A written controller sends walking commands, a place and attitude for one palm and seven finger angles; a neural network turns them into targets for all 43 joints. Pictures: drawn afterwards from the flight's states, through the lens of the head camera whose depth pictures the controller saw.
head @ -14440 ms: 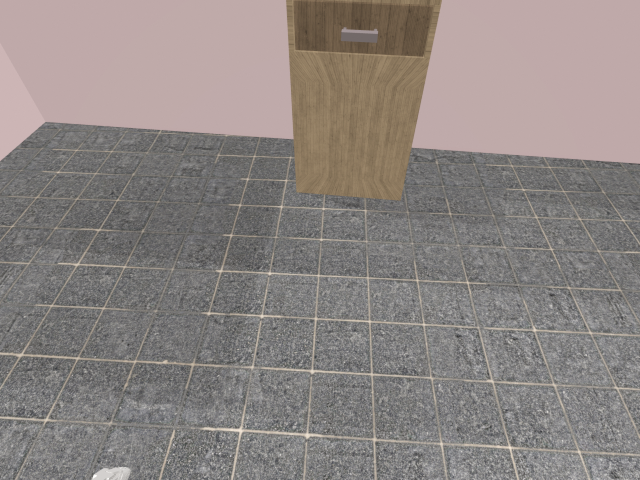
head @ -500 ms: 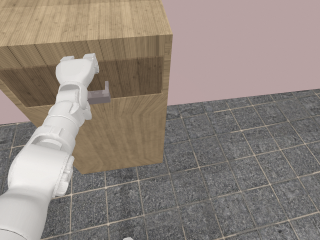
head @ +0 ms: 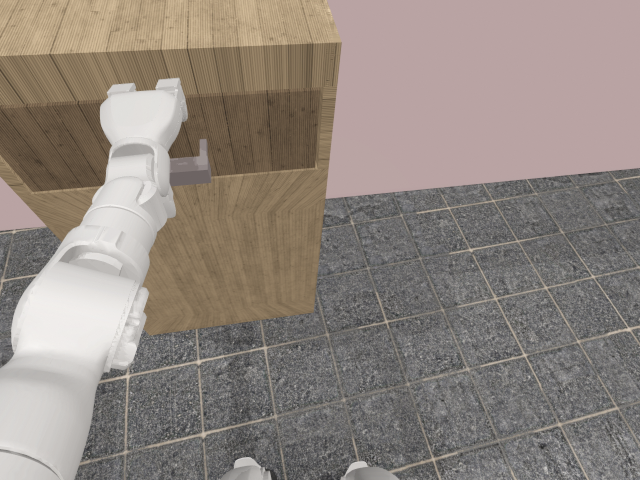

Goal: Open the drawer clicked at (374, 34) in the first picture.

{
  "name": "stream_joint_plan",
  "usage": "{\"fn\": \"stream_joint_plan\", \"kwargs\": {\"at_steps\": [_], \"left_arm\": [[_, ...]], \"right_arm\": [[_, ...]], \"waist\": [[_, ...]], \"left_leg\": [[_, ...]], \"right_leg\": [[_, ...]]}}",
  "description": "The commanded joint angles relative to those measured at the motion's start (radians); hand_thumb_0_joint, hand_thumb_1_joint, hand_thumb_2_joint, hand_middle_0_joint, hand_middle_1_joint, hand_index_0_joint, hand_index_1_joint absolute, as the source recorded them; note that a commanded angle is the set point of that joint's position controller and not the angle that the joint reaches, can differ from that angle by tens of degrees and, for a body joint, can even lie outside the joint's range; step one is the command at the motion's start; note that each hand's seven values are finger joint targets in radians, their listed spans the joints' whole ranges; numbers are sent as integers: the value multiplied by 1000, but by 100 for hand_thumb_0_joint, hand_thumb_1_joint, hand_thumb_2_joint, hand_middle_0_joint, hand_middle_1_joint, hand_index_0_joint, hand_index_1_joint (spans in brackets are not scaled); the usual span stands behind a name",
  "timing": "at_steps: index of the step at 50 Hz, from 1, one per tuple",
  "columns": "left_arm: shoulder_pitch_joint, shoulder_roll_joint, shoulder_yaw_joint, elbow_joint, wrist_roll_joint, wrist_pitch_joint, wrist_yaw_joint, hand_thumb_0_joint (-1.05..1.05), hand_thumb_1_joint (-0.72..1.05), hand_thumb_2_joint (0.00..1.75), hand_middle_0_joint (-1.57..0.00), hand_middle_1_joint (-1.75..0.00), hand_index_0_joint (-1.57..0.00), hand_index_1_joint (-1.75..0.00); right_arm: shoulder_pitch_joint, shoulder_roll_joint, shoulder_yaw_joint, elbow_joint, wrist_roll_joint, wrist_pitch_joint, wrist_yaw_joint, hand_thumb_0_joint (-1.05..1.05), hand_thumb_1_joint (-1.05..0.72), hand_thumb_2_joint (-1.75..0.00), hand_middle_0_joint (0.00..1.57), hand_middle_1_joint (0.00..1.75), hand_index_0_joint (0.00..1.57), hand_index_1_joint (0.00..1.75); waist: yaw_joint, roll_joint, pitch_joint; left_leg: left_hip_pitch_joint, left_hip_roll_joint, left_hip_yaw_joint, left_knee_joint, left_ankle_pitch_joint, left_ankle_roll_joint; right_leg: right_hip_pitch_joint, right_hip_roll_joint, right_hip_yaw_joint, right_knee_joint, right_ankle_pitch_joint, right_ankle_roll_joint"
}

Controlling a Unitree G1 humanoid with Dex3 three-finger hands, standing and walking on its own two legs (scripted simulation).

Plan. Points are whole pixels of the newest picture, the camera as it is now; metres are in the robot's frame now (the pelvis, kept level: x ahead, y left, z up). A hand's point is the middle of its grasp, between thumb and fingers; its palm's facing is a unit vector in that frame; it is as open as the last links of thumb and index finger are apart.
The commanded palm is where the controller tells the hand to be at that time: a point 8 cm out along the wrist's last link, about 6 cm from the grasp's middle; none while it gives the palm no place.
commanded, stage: lower the fingers behind the handle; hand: left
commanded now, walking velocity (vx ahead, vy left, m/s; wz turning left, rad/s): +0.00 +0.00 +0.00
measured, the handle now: (167, 160) +0.57 +0.17 +0.03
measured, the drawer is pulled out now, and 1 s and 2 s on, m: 0.00 0.00 0.00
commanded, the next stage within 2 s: close the thumb around the handle in 0.98 s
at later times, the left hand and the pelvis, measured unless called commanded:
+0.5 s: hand (158, 152) +0.53 +0.16 +0.08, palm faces +0.05 +0.00 -1.00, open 13.7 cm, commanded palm +0.53 +0.16 +0.07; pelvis -0.04 +0.02 -0.03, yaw -1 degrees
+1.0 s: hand (170, 184) +0.54 +0.16 +0.02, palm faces +0.08 -0.06 -0.99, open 13.5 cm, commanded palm +0.54 +0.15 +0.06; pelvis -0.03 +0.03 -0.04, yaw -1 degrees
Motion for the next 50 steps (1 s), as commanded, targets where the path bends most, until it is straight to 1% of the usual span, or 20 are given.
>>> {"fn": "stream_joint_plan", "kwargs": {"at_steps": [1, 6, 8, 10, 16, 18, 25, 26, 32, 35, 37, 38, 39, 41, 42, 43, 44, 47, 49, 50], "left_arm": [[-415, 248, 11, -28, 22, 67, -33, 0, -50, 30, -30, -120, -30, -120], [-437, 217, -19, -34, 22, 77, -43, 0, -50, 30, -30, -120, -30, -120], [-454, 228, -13, -36, 18, 82, -49, 0, -50, 30, -30, -120, -30, -120], [-454, 242, -16, -32, 23, 86, -58, 0, -50, 30, -30, -120, -30, -120], [-457, 257, -12, -31, 27, 90, -77, 0, -50, 30, -30, -120, -30, -120], [-472, 220, -37, -47, 20, 94, -82, 0, -50, 30, -30, -120, -30, -120], [-475, 209, -34, -40, 24, 110, -85, 0, -50, 30, -30, -120, -30, -120], [-484, 180, -53, -47, 18, 115, -86, 0, -50, 30, -30, -120, -30, -120], [-482, 207, -32, -34, 14, 134, -91, 0, -50, 30, -30, -120, -30, -120], [-510, 208, -26, -57, 4, 95, -96, 0, -50, 30, -30, -120, -30, -120], [-553, 229, -3, -131, -3, 26, -86, 0, -50, 30, -30, -120, -30, -120], [-631, 245, 10, -256, -5, -25, -72, 0, -50, 30, -30, -120, -30, -120], [-666, 295, 50, -355, 1, -70, -49, 0, -50, 30, -30, -120, -30, -120], [-679, 326, 90, -451, 28, -109, 19, 0, -50, 30, -30, -120, -30, -120], [-609, 293, 81, -363, 35, -74, 52, 0, -50, 30, -30, -120, -30, -120], [-582, 227, 46, -286, 24, -29, 76, 0, -50, 30, -30, -120, -30, -120], [-535, 198, 34, -199, 18, 15, 97, 0, -50, 30, -30, -120, -30, -120], [-637, 259, 58, -230, 17, 105, 144, 0, -50, 30, -30, -120, -30, -120], [-663, 258, 47, -220, 21, 156, 143, 0, -50, 30, -30, -120, -30, -120], [-634, 245, 41, -172, 17, 183, 136, 0, -50, 30, -30, -120, -30, -120]], "right_arm": [[148, -173, -52, -53, 3, -15, -23, 0, -90, -90, 20, 30, 20, 30], [143, -171, -49, -66, 1, -17, -22, 0, -90, -90, 20, 30, 20, 30], [140, -174, -47, -67, 3, -20, -26, 0, -90, -90, 20, 30, 20, 30], [138, -176, -42, -74, 4, -20, -29, 0, -90, -90, 20, 30, 20, 30], [132, -181, -36, -86, 6, -24, -36, 0, -90, -90, 20, 30, 20, 30], [126, -179, -37, -91, 6, -25, -34, 0, -90, -90, 20, 30, 20, 30], [117, -189, -35, -93, 4, -26, -34, 0, -90, -90, 20, 30, 20, 30], [111, -187, -37, -95, 5, -25, -32, 0, -90, -90, 20, 30, 20, 30], [104, -192, -33, -97, 6, -17, -33, 0, -90, -90, 20, 30, 20, 30], [120, -191, -34, -99, 0, -29, -39, 0, -90, -90, 20, 30, 20, 30], [138, -187, -39, -97, -12, -51, -42, 0, -90, -90, 20, 30, 20, 30], [138, -182, -46, -98, -20, -65, -43, 0, -90, -90, 20, 30, 20, 30], [157, -182, -56, -100, -25, -79, -42, 0, -90, -90, 20, 30, 20, 30], [171, -170, -68, -83, -32, -96, -38, 0, -90, -90, 20, 30, 20, 30], [175, -165, -68, -65, -31, -93, -34, 0, -90, -90, 20, 30, 20, 30], [177, -164, -65, -47, -33, -89, -26, 0, -90, -90, 20, 30, 20, 30], [171, -170, -60, -39, -30, -84, -22, 0, -90, -90, 20, 30, 20, 30], [169, -181, -54, -16, -34, -63, -16, 0, -90, -90, 20, 30, 20, 30], [173, -178, -51, -10, -34, -46, -16, 0, -90, -90, 20, 30, 20, 30], [171, -174, -48, -8, -33, -35, -16, 0, -90, -90, 20, 30, 20, 30]], "waist": [[-67, -61, -213], [-76, -25, -209], [-87, -54, -201], [-84, -22, -212], [-86, -28, -233], [-93, -24, -226], [-93, -7, -254], [-98, 3, -249], [-94, -13, -270], [-100, 2, -277], [-106, 20, -317], [-103, 53, -402], [-82, 117, -524], [-56, 200, -629], [-57, 168, -579], [-78, 125, -487], [-78, 102, -399], [-81, 146, -476], [-83, 157, -512], [-85, 139, -485]], "left_leg": [[202, -26, -26, -62, -38, 18], [184, -26, -33, -47, -91, 19], [173, -22, -38, -42, -110, 23], [159, -24, -38, -34, -126, 22], [135, -19, -50, -13, -156, 25], [142, -18, -60, -12, -165, 25], [167, -5, -98, 0, -194, 22], [172, -4, -101, 0, -200, 22], [167, 1, -119, 6, -223, 20], [157, 9, -136, 22, -251, 19], [160, 20, -154, 52, -259, 18], [209, 27, -171, 63, -243, 16], [280, 30, -194, 73, -221, 13], [387, 39, -234, 85, -157, -3], [388, 41, -242, 75, -143, -12], [366, 43, -248, 56, -142, -16], [325, 44, -244, 37, -185, -17], [355, 33, -212, 23, -133, -17], [385, 27, -187, 26, -48, -18], [376, 21, -172, 22, -33, -15]], "right_leg": [[-16, 6, 68, -149, 34, 34], [-79, 10, 62, -125, -26, 30], [-93, 10, 60, -119, -45, 32], [-110, 11, 59, -103, -65, 31], [-146, 12, 51, -67, -98, 29], [-178, 14, 46, -57, -106, 27], [-264, 15, 25, 2, -126, 23], [-283, 15, 23, 2, -131, 23], [-294, 14, 18, 23, -143, 23], [-328, 11, 20, 41, -145, 24], [-366, 8, 23, 66, -136, 26], [-367, 5, 27, 85, -113, 25], [-360, 6, 33, 98, -93, 24], [-391, 10, 30, 122, -55, 14], [-398, 14, 19, 113, -52, 12], [-411, 17, 6, 96, -53, 14], [-426, 16, 1, 85, -71, 15], [-364, 15, 6, 62, -42, 13], [-315, 19, 7, 45, -7, 12], [-294, 21, 4, 26, -3, 12]]}}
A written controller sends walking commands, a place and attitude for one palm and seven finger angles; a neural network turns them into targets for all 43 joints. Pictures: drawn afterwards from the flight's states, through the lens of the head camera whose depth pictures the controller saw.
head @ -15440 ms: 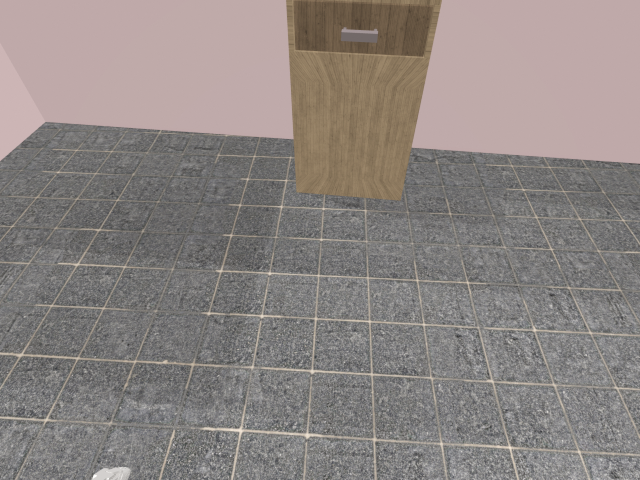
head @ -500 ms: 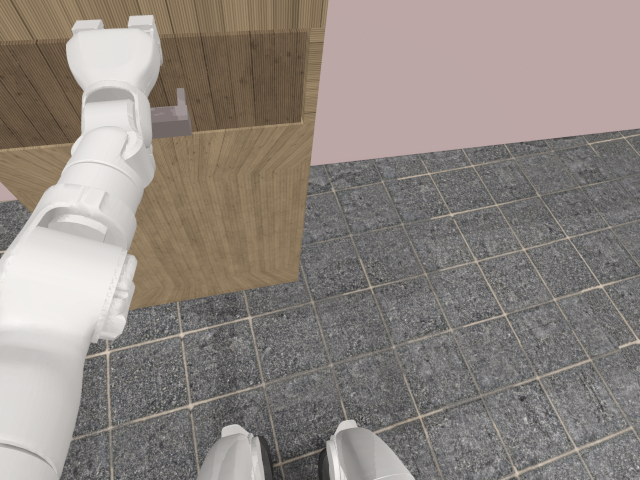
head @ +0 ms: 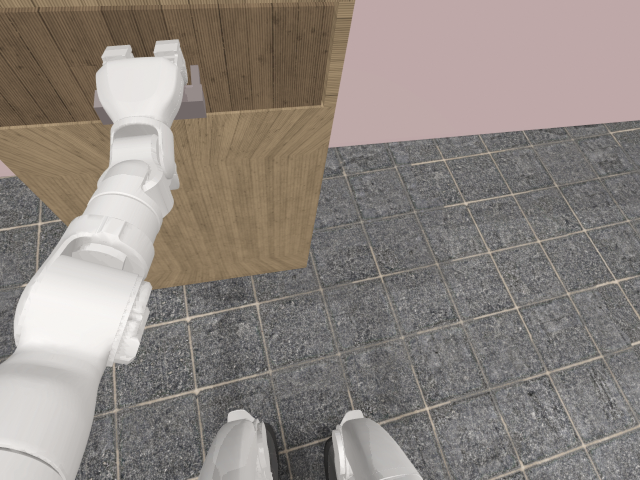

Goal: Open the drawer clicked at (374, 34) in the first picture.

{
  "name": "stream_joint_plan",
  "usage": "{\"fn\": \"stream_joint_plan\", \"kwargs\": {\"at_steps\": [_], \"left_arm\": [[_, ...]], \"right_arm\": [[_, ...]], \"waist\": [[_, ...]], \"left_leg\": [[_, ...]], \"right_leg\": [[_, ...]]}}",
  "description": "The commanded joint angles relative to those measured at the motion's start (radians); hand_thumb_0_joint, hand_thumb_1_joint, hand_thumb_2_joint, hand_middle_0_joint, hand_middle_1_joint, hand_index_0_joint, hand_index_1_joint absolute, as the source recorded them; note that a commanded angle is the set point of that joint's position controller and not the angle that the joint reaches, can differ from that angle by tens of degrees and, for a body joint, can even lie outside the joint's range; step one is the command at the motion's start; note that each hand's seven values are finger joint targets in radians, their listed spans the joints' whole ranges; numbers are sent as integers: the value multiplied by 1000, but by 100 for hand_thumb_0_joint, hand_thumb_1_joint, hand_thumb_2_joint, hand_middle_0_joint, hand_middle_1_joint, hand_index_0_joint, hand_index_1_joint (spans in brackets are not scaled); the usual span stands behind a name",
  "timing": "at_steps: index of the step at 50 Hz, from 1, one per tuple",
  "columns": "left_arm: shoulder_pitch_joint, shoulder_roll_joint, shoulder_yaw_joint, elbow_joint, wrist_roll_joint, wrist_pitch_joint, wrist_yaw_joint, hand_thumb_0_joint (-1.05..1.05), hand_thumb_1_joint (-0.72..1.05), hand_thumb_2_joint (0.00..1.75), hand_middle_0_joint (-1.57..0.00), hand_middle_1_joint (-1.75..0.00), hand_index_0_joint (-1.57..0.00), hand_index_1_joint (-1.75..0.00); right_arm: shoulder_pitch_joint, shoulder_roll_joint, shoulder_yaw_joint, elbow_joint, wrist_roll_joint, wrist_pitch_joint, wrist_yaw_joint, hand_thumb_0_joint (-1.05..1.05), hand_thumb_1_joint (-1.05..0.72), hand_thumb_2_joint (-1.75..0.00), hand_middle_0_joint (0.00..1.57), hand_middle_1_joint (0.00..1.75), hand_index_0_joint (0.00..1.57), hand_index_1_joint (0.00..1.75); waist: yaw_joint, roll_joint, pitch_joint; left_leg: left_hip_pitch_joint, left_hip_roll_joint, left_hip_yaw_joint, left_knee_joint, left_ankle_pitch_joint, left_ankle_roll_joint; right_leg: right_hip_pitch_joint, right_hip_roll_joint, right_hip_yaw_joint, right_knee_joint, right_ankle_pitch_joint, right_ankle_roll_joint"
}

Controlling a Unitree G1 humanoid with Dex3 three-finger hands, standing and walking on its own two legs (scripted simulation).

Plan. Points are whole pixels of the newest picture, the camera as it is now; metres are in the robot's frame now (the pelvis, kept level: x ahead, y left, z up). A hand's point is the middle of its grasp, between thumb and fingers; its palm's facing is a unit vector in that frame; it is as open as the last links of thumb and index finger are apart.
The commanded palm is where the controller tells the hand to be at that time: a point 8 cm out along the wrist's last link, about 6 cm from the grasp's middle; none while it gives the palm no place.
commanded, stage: close the thumb around the handle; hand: left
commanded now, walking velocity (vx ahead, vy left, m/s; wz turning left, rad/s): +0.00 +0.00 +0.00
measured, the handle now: (152, 89) +0.59 +0.15 +0.07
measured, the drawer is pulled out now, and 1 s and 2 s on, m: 0.00 0.00 0.00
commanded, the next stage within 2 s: pull the drawer open in 0.78 s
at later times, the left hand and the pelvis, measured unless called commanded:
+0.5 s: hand (157, 116) +0.56 +0.15 +0.06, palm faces +0.03 -0.04 -1.00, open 9.0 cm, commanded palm +0.56 +0.15 +0.10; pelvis +0.02 -0.01 +0.02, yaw +0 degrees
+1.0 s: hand (158, 127) +0.55 +0.15 +0.05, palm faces -0.04 -0.03 -1.00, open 6.1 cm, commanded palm +0.54 +0.15 +0.10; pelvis +0.04 -0.02 +0.03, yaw +0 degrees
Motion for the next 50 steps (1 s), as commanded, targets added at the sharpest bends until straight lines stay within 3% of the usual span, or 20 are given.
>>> {"fn": "stream_joint_plan", "kwargs": {"at_steps": [1, 3, 6, 7, 9, 12, 15, 17, 20, 22, 23, 29, 31, 33, 35, 38, 41, 44, 46, 50], "left_arm": [[-598, 237, 28, -74, 4, 159, 27, 0, -50, 30, -30, -120, -30, -120], [-568, 279, 62, -35, -3, 167, 3, 0, -50, 30, -30, -120, -30, -120], [-524, 280, 46, -18, -2, 144, -40, 0, -39, 35, -31, -121, -31, -121], [-510, 259, 32, -17, -5, 127, -53, 0, -33, 37, -31, -122, -31, -122], [-453, 287, 61, -22, -4, 79, -74, 0, -22, 42, -32, -123, -32, -123], [-404, 235, 33, -45, -2, 9, -85, 0, -5, 49, -33, -125, -33, -125], [-391, 256, 63, -97, -3, -48, -66, 0, 12, 56, -34, -127, -34, -127], [-390, 219, 45, -115, -1, -60, -42, 0, 23, 61, -35, -128, -35, -128], [-408, 240, 63, -100, 1, -40, -3, 0, 40, 68, -36, -130, -36, -130], [-436, 242, 64, -116, 0, -17, 18, 0, 51, 73, -37, -131, -37, -131], [-447, 241, 67, -118, -3, -3, 23, 0, 56, 76, -38, -131, -38, -131], [-442, 292, 76, -46, -10, 59, 6, 0, 90, 90, -40, -135, -40, -135], [-459, 324, 96, -102, -13, 38, -2, 0, 90, 90, -40, -135, -40, -135], [-465, 276, 69, -146, -16, 3, -13, 0, 90, 90, -40, -135, -40, -135], [-430, 277, 78, -152, -9, -22, -7, 0, 90, 90, -40, -135, -40, -135], [-421, 262, 82, -192, 0, -57, 7, 0, 90, 90, -40, -135, -40, -135], [-391, 243, 78, -166, 2, -62, 22, 0, 90, 90, -40, -135, -40, -135], [-398, 244, 82, -166, -1, -59, 33, 0, 90, 90, -40, -135, -40, -135], [-372, 258, 97, -161, 0, -53, 37, 0, 90, 90, -40, -135, -40, -135], [-293, 218, 96, -188, -17, -55, 30, 0, 90, 90, -40, -135, -40, -135]], "right_arm": [[172, -203, -64, -33, 3, 14, -20, 0, -90, -90, 20, 30, 20, 30], [165, -203, -57, -35, 4, 26, -29, 0, -90, -90, 20, 30, 20, 30], [163, -199, -52, -53, 11, 32, -43, 0, -90, -90, 20, 30, 20, 30], [161, -195, -52, -61, 12, 30, -45, 0, -90, -90, 20, 30, 20, 30], [160, -194, -53, -72, 14, 24, -51, 0, -90, -90, 20, 30, 20, 30], [158, -187, -60, -90, 15, 10, -50, 0, -90, -90, 20, 30, 20, 30], [167, -189, -70, -96, 12, 1, -44, 0, -90, -90, 20, 30, 20, 30], [171, -186, -78, -93, 10, -2, -35, 0, -90, -90, 20, 30, 20, 30], [176, -192, -83, -76, 9, 2, -26, 0, -90, -90, 20, 30, 20, 30], [179, -194, -85, -67, 8, 5, -18, 0, -90, -90, 20, 30, 20, 30], [177, -194, -86, -61, 5, 9, -17, 0, -90, -90, 20, 30, 20, 30], [173, -197, -73, -48, 17, 31, -25, 0, -90, -90, 20, 30, 20, 30], [168, -194, -72, -56, 17, 30, -30, 0, -90, -90, 20, 30, 20, 30], [169, -185, -79, -58, 14, 24, -33, 0, -90, -90, 20, 30, 20, 30], [169, -185, -80, -59, 14, 19, -34, 0, -90, -90, 20, 30, 20, 30], [167, -181, -85, -60, 8, 11, -32, 0, -90, -90, 20, 30, 20, 30], [168, -180, -87, -54, 6, 6, -29, 0, -90, -90, 20, 30, 20, 30], [173, -182, -90, -49, 6, 3, -24, 0, -90, -90, 20, 30, 20, 30], [170, -184, -91, -48, 6, 6, -24, 0, -90, -90, 20, 30, 20, 30], [163, -177, -98, -56, 7, 13, -12, 0, -90, -90, 20, 30, 20, 30]], "waist": [[-71, 91, -450], [-69, 43, -420], [-69, 9, -374], [-68, 13, -353], [-51, 0, -343], [-47, 3, -309], [-35, 6, -354], [-36, 20, -370], [-42, 11, -378], [-35, 51, -405], [-40, 29, -426], [-47, 7, -373], [-32, 29, -402], [-44, 36, -426], [-30, 65, -409], [-26, 60, -436], [-28, 42, -398], [-31, 23, -420], [-23, 7, -419], [8, 17, -448]], "left_leg": [[651, 26, -157, -204, 24, -53], [609, 19, -126, -204, 60, -44], [562, 9, -99, -211, 54, -35], [547, 5, -89, -213, 42, -32], [534, 5, -84, -212, 44, -30], [528, 4, -84, -213, 15, -30], [545, 6, -86, -200, 38, -30], [564, 7, -89, -194, 40, -32], [565, 6, -91, -192, 48, -33], [590, 4, -90, -198, 63, -38], [601, 5, -90, -194, 94, -35], [538, -6, -58, -212, 94, -29], [550, -8, -55, -215, 101, -29], [598, -7, -60, -211, 137, -28], [617, -5, -64, -215, 147, -32], [637, -4, -74, -204, 170, -32], [626, -3, -72, -203, 167, -33], [622, -6, -71, -200, 171, -32], [612, -6, -66, -201, 174, -30], [660, -6, -60, -211, 237, -34]], "right_leg": [[13, 38, 7, -204, 45, -23], [82, 39, 16, -232, 63, -20], [133, 38, 25, -255, 69, -14], [140, 38, 29, -264, 65, -13], [158, 35, 34, -263, 69, -13], [132, 35, 34, -265, 47, -14], [136, 35, 37, -251, 61, -16], [120, 37, 36, -248, 59, -18], [122, 38, 37, -249, 65, -16], [130, 39, 36, -251, 74, -19], [148, 40, 36, -252, 93, -19], [231, 38, 53, -292, 125, -10], [260, 35, 59, -295, 136, -10], [256, 37, 57, -298, 158, -13], [233, 40, 51, -294, 155, -15], [224, 41, 50, -285, 163, -19], [209, 42, 47, -285, 160, -18], [224, 42, 49, -284, 169, -16], [244, 40, 52, -288, 178, -15], [289, 43, 52, -294, 233, -19]]}}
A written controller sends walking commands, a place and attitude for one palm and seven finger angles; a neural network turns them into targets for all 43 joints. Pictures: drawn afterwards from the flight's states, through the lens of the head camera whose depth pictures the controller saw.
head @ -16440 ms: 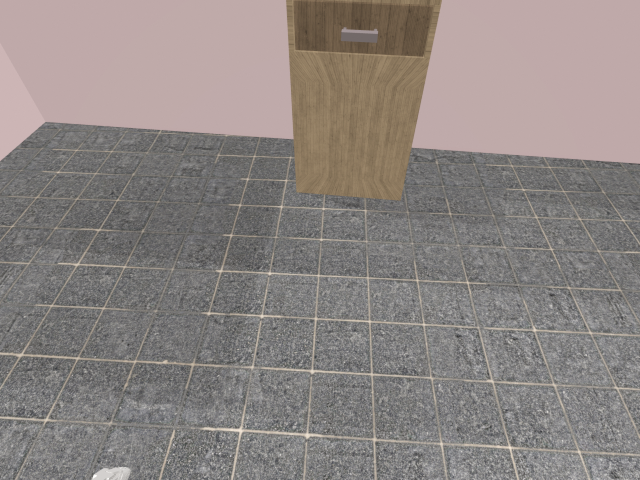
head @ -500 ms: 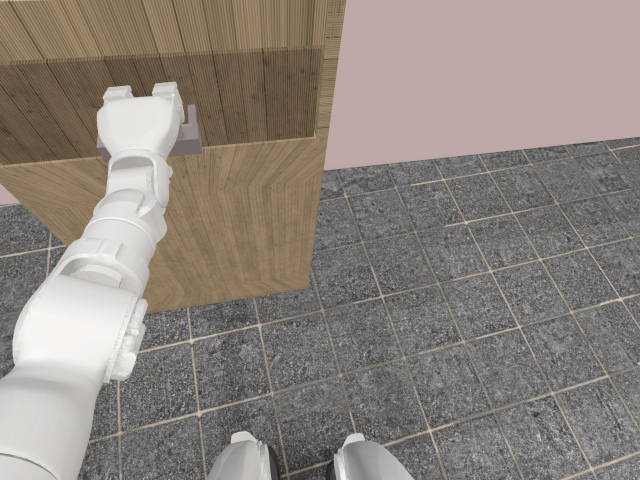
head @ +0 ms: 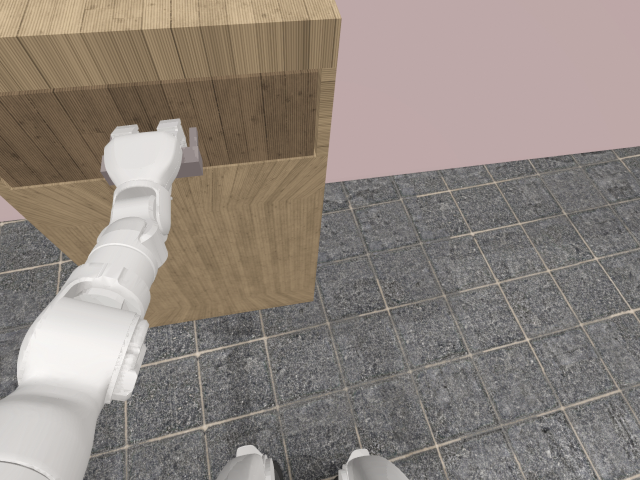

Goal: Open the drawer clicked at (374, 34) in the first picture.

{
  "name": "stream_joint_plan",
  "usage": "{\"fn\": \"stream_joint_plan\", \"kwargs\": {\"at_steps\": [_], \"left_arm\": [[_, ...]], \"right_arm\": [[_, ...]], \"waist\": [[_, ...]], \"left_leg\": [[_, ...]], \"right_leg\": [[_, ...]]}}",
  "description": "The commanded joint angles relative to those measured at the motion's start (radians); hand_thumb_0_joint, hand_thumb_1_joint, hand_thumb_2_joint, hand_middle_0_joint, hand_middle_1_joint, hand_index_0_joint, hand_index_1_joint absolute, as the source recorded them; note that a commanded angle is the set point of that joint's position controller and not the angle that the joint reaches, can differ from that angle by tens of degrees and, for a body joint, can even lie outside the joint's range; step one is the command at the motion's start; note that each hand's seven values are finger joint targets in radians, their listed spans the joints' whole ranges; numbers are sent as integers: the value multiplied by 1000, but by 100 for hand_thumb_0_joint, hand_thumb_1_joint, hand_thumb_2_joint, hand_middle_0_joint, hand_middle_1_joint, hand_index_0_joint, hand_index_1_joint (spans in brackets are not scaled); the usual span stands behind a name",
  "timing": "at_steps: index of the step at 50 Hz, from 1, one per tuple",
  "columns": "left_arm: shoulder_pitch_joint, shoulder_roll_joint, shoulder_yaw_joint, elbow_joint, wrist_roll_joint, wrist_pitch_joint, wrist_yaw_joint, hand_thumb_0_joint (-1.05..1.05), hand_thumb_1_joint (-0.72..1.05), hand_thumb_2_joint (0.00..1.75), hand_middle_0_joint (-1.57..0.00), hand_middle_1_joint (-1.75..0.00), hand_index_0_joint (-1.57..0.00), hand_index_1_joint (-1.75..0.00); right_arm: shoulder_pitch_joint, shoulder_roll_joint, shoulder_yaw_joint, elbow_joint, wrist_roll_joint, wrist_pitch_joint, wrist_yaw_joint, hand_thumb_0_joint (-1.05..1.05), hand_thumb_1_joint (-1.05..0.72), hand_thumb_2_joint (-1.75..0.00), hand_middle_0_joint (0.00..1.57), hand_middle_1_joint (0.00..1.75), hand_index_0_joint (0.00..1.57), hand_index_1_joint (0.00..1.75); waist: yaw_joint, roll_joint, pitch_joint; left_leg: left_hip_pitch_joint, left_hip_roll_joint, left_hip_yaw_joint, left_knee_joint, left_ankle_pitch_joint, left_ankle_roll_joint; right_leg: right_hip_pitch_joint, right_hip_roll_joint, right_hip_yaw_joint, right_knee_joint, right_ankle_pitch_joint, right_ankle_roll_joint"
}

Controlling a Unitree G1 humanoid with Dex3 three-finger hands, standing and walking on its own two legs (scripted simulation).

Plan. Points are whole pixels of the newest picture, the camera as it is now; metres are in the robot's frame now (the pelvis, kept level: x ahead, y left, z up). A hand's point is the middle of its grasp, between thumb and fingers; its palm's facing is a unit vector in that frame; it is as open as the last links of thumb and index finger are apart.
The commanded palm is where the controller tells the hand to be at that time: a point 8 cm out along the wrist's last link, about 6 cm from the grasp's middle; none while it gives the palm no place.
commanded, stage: pull the drawer open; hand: left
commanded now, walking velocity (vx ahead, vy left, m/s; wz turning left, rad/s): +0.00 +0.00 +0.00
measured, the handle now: (154, 152) +0.55 +0.17 +0.04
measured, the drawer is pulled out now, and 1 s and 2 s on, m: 0.00 0.00 0.05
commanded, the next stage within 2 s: none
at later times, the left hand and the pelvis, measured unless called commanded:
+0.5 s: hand (160, 187) +0.51 +0.16 +0.02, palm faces -0.05 -0.05 -1.00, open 6.1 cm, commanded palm +0.51 +0.17 +0.08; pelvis +0.05 -0.01 +0.02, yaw -1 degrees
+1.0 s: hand (159, 187) +0.51 +0.17 +0.02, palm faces -0.06 -0.04 -1.00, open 6.1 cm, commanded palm +0.48 +0.17 +0.08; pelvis +0.03 -0.01 +0.01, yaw -1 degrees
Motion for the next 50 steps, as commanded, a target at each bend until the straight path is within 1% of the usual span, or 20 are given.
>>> {"fn": "stream_joint_plan", "kwargs": {"at_steps": [1, 3, 6, 8, 10, 11, 14, 15, 18, 21, 22, 25, 28, 30, 32, 38, 42, 43, 46, 50], "left_arm": [[-432, 233, 61, -219, -18, -3, 35, 0, 90, 90, -40, -135, -40, -135], [-376, 208, 57, -232, -28, -13, 24, 0, 90, 90, -40, -135, -40, -135], [-294, 201, 57, -228, -29, -19, 16, 0, 90, 90, -40, -135, -40, -135], [-250, 192, 64, -259, -29, -29, 15, 0, 90, 90, -40, -135, -40, -135], [-193, 146, 41, -261, -23, -28, 16, 0, 90, 90, -40, -135, -40, -135], [-169, 157, 57, -281, -25, -31, 18, 0, 90, 90, -40, -135, -40, -135], [-111, 102, 25, -299, -27, -24, 16, 0, 90, 90, -40, -135, -40, -135], [-92, 129, 49, -311, -25, -22, 17, 0, 90, 90, -40, -135, -40, -135], [-45, 101, 38, -361, -31, -20, 10, 0, 90, 90, -40, -135, -40, -135], [23, 116, 56, -394, -29, -14, 5, 0, 90, 90, -40, -135, -40, -135], [42, 81, 32, -407, -32, -11, 2, 0, 90, 90, -40, -135, -40, -135], [-284, 183, 46, -366, -3, -3, 17, 0, 90, 90, -40, -135, -40, -135], [-299, 222, 79, -316, -6, 14, 25, 0, 90, 90, -40, -135, -40, -135], [-317, 211, 67, -323, -11, 11, 20, 0, 90, 90, -40, -135, -40, -135], [-316, 200, 60, -303, -15, 10, 15, 0, 90, 90, -40, -135, -40, -135], [-355, 232, 74, -288, -22, -29, 1, 0, 90, 90, -40, -135, -40, -135], [-293, 209, 69, -281, -18, -52, 3, 0, 90, 90, -40, -135, -40, -135], [-297, 209, 73, -288, -19, -59, 1, 0, 90, 90, -40, -135, -40, -135], [-237, 231, 93, -308, -17, -72, 8, 0, 90, 90, -40, -135, -40, -135], [-154, 193, 86, -321, -20, -76, 15, 0, 90, 90, -40, -135, -40, -135]], "right_arm": [[154, -169, -69, -49, 1, -8, -6, 0, -90, -90, 20, 30, 20, 30], [147, -164, -73, -53, 2, 0, -1, 0, -90, -90, 20, 30, 20, 30], [134, -164, -75, -56, 9, 10, 3, 0, -90, -90, 20, 30, 20, 30], [124, -162, -80, -62, 7, 16, 6, 0, -90, -90, 20, 30, 20, 30], [118, -158, -86, -63, 8, 23, 12, 0, -90, -90, 20, 30, 20, 30], [114, -161, -88, -65, 8, 26, 14, 0, -90, -90, 20, 30, 20, 30], [101, -156, -93, -68, 9, 38, 21, 0, -90, -90, 20, 30, 20, 30], [99, -158, -93, -68, 10, 43, 22, 0, -90, -90, 20, 30, 20, 30], [81, -154, -98, -78, 5, 55, 27, 0, -90, -90, 20, 30, 20, 30], [64, -154, -100, -85, 8, 67, 30, 0, -90, -90, 20, 30, 20, 30], [57, -152, -101, -92, 6, 70, 31, 0, -90, -90, 20, 30, 20, 30], [84, -164, -101, -40, 6, 69, 15, 0, -90, -90, 20, 30, 20, 30], [88, -164, -96, -38, -2, 61, 3, 0, -90, -90, 20, 30, 20, 30], [91, -159, -92, -46, -2, 59, -1, 0, -90, -90, 20, 30, 20, 30], [87, -155, -90, -50, -1, 57, -4, 0, -90, -90, 20, 30, 20, 30], [90, -151, -80, -66, 3, 44, -10, 0, -90, -90, 20, 30, 20, 30], [97, -151, -83, -78, 6, 35, -2, 0, -90, -90, 20, 30, 20, 30], [97, -150, -85, -76, 5, 32, 0, 0, -90, -90, 20, 30, 20, 30], [99, -152, -86, -80, 8, 32, 4, 0, -90, -90, 20, 30, 20, 30], [102, -155, -95, -72, 8, 32, 13, 0, -90, -90, 20, 30, 20, 30]], "waist": [[4, 10, -441], [15, -6, -450], [32, -29, -389], [50, -24, -417], [54, -24, -385], [65, -39, -390], [70, -47, -382], [83, -54, -391], [97, -62, -415], [112, -69, -399], [110, -71, -397], [16, -78, -330], [19, -91, -366], [20, -60, -407], [15, -68, -403], [9, -57, -407], [32, -22, -415], [31, -26, -419], [60, -20, -445], [76, -32, -420]], "left_leg": [[459, -18, -50, -84, 269, -1], [469, -21, -45, -85, 305, 0], [439, -22, -35, -103, 295, 0], [463, -24, -28, -105, 339, -1], [482, -21, -26, -111, 364, -4], [485, -20, -23, -112, 378, -3], [502, -23, -15, -113, 432, -3], [502, -23, -15, -113, 449, -4], [523, -27, -6, -115, 526, -5], [535, -26, -1, -118, 568, -5], [543, -28, 0, -120, 588, -4], [505, -29, -9, -91, 519, -1], [484, -40, -7, -78, 509, 1], [493, -44, -9, -72, 518, -1], [482, -45, -8, -67, 499, -1], [437, -48, -11, -64, 415, 3], [439, -43, -11, -72, 361, 1], [439, -41, -13, -72, 364, 3], [426, -40, -7, -83, 341, 2], [438, -34, -6, -97, 353, 0]], "right_leg": [[121, 22, 43, -148, 259, 10], [160, 21, 47, -152, 311, 9], [183, 20, 47, -162, 327, 10], [216, 18, 52, -158, 378, 7], [204, 20, 43, -160, 391, 5], [218, 20, 44, -160, 407, 6], [244, 18, 48, -161, 477, 6], [260, 17, 48, -155, 498, 5], [318, 9, 54, -154, 602, 6], [338, 6, 56, -155, 647, 9], [350, 5, 56, -157, 669, 10], [255, -1, 65, -154, 624, 18], [279, -7, 73, -147, 652, 21], [284, -9, 74, -135, 659, 22], [283, -10, 74, -134, 654, 25], [278, -9, 79, -136, 583, 25], [249, 2, 72, -140, 482, 17], [251, 2, 73, -139, 482, 16], [277, 4, 78, -142, 471, 16], [276, 11, 69, -149, 466, 10]]}}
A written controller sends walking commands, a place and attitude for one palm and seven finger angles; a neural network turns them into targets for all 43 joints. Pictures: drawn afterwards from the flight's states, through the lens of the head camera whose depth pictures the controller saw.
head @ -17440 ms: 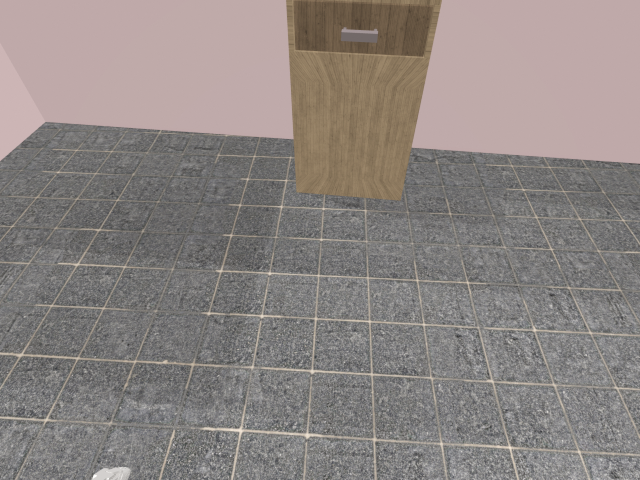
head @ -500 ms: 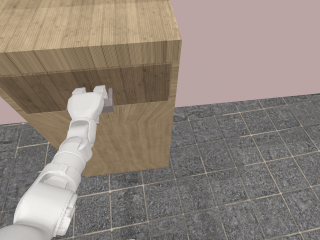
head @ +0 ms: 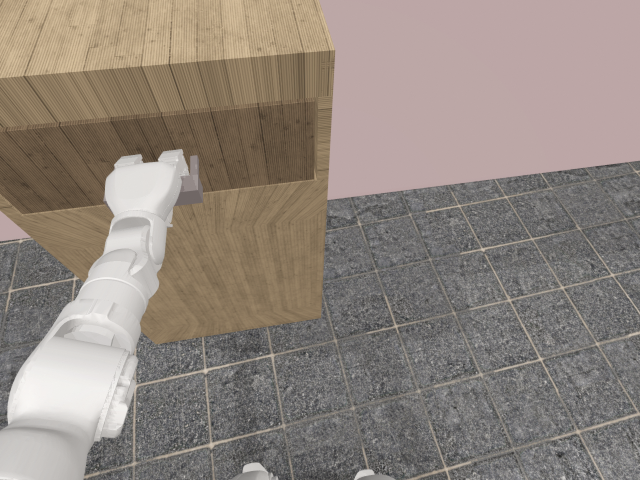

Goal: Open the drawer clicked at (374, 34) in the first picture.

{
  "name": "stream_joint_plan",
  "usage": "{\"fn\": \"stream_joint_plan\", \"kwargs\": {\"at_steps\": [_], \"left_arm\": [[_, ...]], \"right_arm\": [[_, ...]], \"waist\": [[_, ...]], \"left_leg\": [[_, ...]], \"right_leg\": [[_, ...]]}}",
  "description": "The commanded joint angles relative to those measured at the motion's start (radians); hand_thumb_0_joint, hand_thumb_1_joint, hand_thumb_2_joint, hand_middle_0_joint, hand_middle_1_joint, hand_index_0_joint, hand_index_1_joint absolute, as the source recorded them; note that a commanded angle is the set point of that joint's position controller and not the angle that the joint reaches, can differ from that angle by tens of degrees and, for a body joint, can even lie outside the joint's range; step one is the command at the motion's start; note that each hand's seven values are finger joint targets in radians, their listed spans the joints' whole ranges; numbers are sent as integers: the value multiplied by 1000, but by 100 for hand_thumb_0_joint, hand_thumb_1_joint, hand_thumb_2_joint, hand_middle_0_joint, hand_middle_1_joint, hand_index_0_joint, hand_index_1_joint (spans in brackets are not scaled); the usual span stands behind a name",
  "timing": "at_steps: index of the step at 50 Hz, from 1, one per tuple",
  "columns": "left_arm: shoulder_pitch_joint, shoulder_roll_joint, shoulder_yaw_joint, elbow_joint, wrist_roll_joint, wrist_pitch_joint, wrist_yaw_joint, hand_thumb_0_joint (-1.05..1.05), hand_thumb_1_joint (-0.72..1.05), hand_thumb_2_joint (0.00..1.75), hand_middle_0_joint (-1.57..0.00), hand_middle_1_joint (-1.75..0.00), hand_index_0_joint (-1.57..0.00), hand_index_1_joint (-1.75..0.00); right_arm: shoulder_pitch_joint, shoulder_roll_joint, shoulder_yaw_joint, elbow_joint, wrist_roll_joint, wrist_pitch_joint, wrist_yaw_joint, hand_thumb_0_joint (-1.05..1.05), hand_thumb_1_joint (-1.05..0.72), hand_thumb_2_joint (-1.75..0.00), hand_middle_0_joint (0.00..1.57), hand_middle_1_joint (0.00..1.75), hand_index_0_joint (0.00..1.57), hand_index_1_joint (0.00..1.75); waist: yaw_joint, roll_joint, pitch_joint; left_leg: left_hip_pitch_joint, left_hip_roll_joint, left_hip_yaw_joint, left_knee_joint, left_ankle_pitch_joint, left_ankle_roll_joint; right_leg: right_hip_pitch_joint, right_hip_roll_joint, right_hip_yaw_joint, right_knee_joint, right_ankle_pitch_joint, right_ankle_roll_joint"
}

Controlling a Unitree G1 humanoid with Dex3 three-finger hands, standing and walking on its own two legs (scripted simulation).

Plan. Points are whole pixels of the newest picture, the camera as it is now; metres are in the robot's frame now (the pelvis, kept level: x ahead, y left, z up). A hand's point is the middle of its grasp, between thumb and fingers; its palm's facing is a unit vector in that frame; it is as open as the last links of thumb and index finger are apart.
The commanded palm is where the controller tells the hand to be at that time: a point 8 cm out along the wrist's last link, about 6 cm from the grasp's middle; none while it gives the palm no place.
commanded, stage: pull the drawer open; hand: left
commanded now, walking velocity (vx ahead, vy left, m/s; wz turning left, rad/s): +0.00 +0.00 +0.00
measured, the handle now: (156, 180) +0.52 +0.19 +0.03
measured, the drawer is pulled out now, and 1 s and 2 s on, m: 0.00 0.05 0.24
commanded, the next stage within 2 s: none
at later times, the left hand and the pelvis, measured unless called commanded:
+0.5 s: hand (159, 229) +0.46 +0.18 +0.01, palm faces -0.04 -0.02 -1.00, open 6.0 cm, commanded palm +0.45 +0.19 +0.07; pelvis +0.01 +0.01 +0.00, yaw +1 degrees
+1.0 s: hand (159, 241) +0.43 +0.18 +0.01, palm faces -0.02 -0.07 -1.00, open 6.2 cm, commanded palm +0.39 +0.19 +0.07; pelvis +0.01 +0.01 +0.01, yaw -1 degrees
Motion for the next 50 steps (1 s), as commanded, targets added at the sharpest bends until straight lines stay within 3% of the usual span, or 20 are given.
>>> {"fn": "stream_joint_plan", "kwargs": {"at_steps": [1, 3, 5, 7, 10, 12, 13, 14, 16, 17, 19, 21, 24, 29, 31, 34, 37, 43, 48, 50], "left_arm": [[-307, 198, 62, -198, -11, -7, 52, 0, 90, 90, -40, -135, -40, -135], [-260, 144, 36, -210, -20, 0, 54, 0, 90, 90, -40, -135, -40, -135], [-159, 155, 64, -232, -24, 3, 58, 0, 90, 90, -40, -135, -40, -135], [-124, 104, 28, -287, -32, 8, 59, 0, 90, 90, -40, -135, -40, -135], [-40, 106, 42, -325, -33, 21, 66, 0, 90, 90, -40, -135, -40, -135], [-21, 71, 14, -351, -33, 35, 68, 0, 90, 90, -40, -135, -40, -135], [1, 87, 32, -374, -34, 39, 70, 0, 90, 90, -40, -135, -40, -135], [-155, 118, 28, -356, -21, 42, 78, 0, 90, 90, -40, -135, -40, -135], [-408, 172, 23, -292, 16, 59, 99, 0, 90, 90, -40, -135, -40, -135], [-392, 160, 20, -257, 21, 71, 105, 0, 90, 90, -40, -135, -40, -135], [-421, 200, 48, -250, 24, 78, 112, 0, 90, 90, -40, -135, -40, -135], [-440, 147, 17, -236, 13, 79, 105, 0, 90, 90, -40, -135, -40, -135], [-469, 111, -8, -205, -1, 68, 92, 0, 90, 90, -40, -135, -40, -135], [-516, 175, 29, -208, 5, 41, 89, 0, 90, 90, -40, -135, -40, -135], [-517, 142, 3, -189, 4, 42, 90, 0, 90, 90, -40, -135, -40, -135], [-419, 156, 30, -181, 1, 39, 87, 0, 90, 90, -40, -135, -40, -135], [-310, 106, 13, -215, -17, 31, 77, 0, 90, 90, -40, -135, -40, -135], [-63, 139, 72, -319, -42, 6, 62, 0, 90, 90, -40, -135, -40, -135], [41, 81, 31, -413, -31, 24, 81, 0, 90, 90, -40, -135, -40, -135], [78, 97, 48, -438, -24, 42, 92, 0, 90, 90, -40, -135, -40, -135]], "right_arm": [[94, -150, -57, -64, 2, -21, -3, 0, -90, -90, 20, 30, 20, 30], [86, -146, -60, -65, 1, -19, 4, 0, -90, -90, 20, 30, 20, 30], [81, -148, -66, -71, 3, -15, 9, 0, -90, -90, 20, 30, 20, 30], [63, -144, -69, -77, 4, -13, 13, 0, -90, -90, 20, 30, 20, 30], [39, -146, -72, -81, 7, -7, 19, 0, -90, -90, 20, 30, 20, 30], [24, -144, -72, -84, 9, -5, 21, 0, -90, -90, 20, 30, 20, 30], [11, -146, -72, -88, 9, -2, 21, 0, -90, -90, 20, 30, 20, 30], [18, -152, -67, -67, 10, 2, 15, 0, -90, -90, 20, 30, 20, 30], [41, -155, -64, -31, 7, -3, 0, 0, -90, -90, 20, 30, 20, 30], [43, -150, -65, -34, 4, -8, -3, 0, -90, -90, 20, 30, 20, 30], [37, -148, -58, -39, 1, -10, -11, 0, -90, -90, 20, 30, 20, 30], [34, -140, -57, -46, 0, -13, -13, 0, -90, -90, 20, 30, 20, 30], [39, -136, -53, -56, 0, -19, -16, 0, -90, -90, 20, 30, 20, 30], [43, -138, -48, -68, -3, -28, -24, 0, -90, -90, 20, 30, 20, 30], [45, -134, -45, -69, -2, -33, -23, 0, -90, -90, 20, 30, 20, 30], [44, -135, -46, -80, 0, -33, -18, 0, -90, -90, 20, 30, 20, 30], [37, -129, -50, -93, 2, -28, -7, 0, -90, -90, 20, 30, 20, 30], [10, -135, -59, -107, 8, -18, 3, 0, -90, -90, 20, 30, 20, 30], [-21, -137, -67, -105, 12, -14, 14, 0, -90, -90, 20, 30, 20, 30], [-34, -137, -70, -105, 13, -14, 17, 0, -90, -90, 20, 30, 20, 30]], "waist": [[45, -27, -422], [55, -17, -405], [83, -36, -425], [82, -38, -408], [95, -59, -379], [87, -88, -345], [98, -69, -351], [54, -76, -309], [-7, -70, -251], [5, -56, -257], [13, -35, -340], [4, -31, -360], [-9, -36, -378], [-12, -24, -420], [-20, -23, -387], [21, -8, -400], [54, -3, -410], [115, -81, -406], [112, -80, -334], [119, -64, -318]], "left_leg": [[338, -39, -24, -45, 380, 21], [352, -40, -22, -60, 394, 19], [370, -39, -18, -69, 428, 18], [390, -37, -14, -81, 450, 19], [415, -33, -15, -94, 481, 18], [421, -33, -15, -102, 487, 19], [440, -30, -16, -106, 518, 18], [434, -29, -20, -100, 484, 19], [396, -32, -32, -85, 416, 20], [399, -38, -31, -86, 399, 20], [424, -41, -33, -71, 428, 19], [449, -38, -39, -57, 451, 15], [450, -39, -45, -40, 443, 17], [423, -40, -46, -17, 427, 19], [397, -42, -44, -19, 385, 19], [390, -42, -41, -36, 368, 17], [401, -41, -31, -53, 370, 15], [361, -44, -11, -94, 405, 19], [399, -39, -7, -116, 431, 17], [421, -37, -7, -121, 433, 16]], "right_leg": [[192, 2, 42, -105, 483, 28], [202, 3, 36, -112, 485, 22], [240, 5, 36, -111, 529, 21], [251, 3, 34, -121, 556, 22], [259, 3, 31, -128, 570, 20], [261, 2, 25, -137, 578, 21], [267, 0, 28, -137, 587, 17], [222, -1, 28, -138, 563, 23], [128, -4, 27, -135, 473, 26], [125, -2, 25, -136, 444, 22], [143, -6, 33, -119, 467, 22], [119, -6, 25, -107, 470, 22], [97, -4, 26, -98, 455, 26], [102, -6, 35, -82, 464, 30], [86, -4, 31, -89, 432, 30], [116, -1, 32, -94, 411, 24], [160, 3, 30, -106, 421, 20], [314, -6, 46, -125, 560, 21], [288, -2, 40, -144, 554, 17], [278, -1, 38, -146, 540, 16]]}}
